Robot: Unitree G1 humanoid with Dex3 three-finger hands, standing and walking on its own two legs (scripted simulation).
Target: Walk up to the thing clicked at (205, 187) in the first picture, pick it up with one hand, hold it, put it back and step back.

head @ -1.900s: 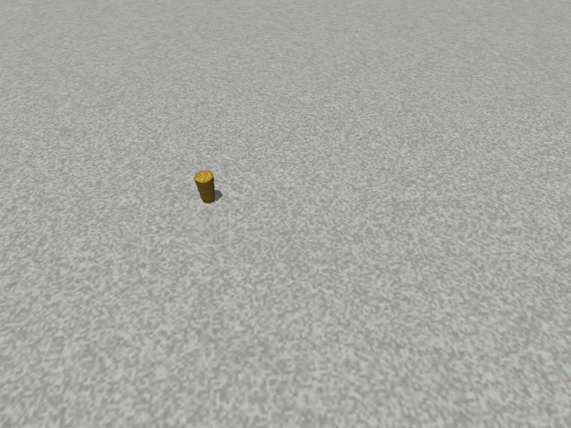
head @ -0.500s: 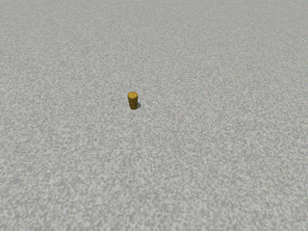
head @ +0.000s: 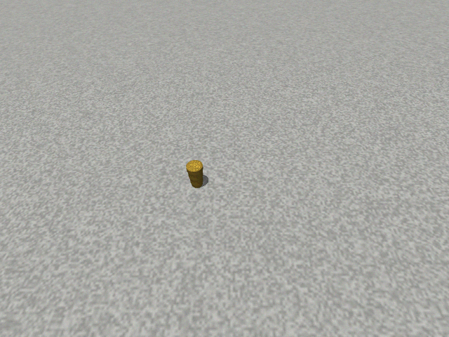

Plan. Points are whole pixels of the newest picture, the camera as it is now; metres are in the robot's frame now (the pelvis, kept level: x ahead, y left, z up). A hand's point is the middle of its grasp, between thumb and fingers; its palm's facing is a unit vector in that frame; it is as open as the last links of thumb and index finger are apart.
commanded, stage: walk up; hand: left
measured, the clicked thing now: (195, 175) +1.11 +0.18 -0.68
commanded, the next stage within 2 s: none
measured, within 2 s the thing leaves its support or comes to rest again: neither
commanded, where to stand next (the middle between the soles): +0.77 -0.03 m, yaw +0 degrees
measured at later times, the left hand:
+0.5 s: hand (89, 317) +0.23 +0.30 -0.15, palm faces +0.01 -0.94 -0.35, open 7.4 cm
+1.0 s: hand (137, 198) +0.51 +0.24 -0.10, palm faces -0.01 -0.91 -0.42, open 7.4 cm
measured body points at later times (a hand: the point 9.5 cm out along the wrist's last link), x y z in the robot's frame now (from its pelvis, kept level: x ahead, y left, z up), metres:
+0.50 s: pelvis +0.23 +0.02 +0.00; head +0.25 +0.04 +0.45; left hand +0.23 +0.35 -0.12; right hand +0.35 -0.30 -0.08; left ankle +0.30 +0.13 -0.72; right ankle +0.15 -0.13 -0.66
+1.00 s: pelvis +0.43 -0.04 +0.01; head +0.45 -0.07 +0.46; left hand +0.51 +0.28 -0.07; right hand +0.49 -0.36 -0.12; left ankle +0.41 +0.11 -0.65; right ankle +0.48 -0.15 -0.72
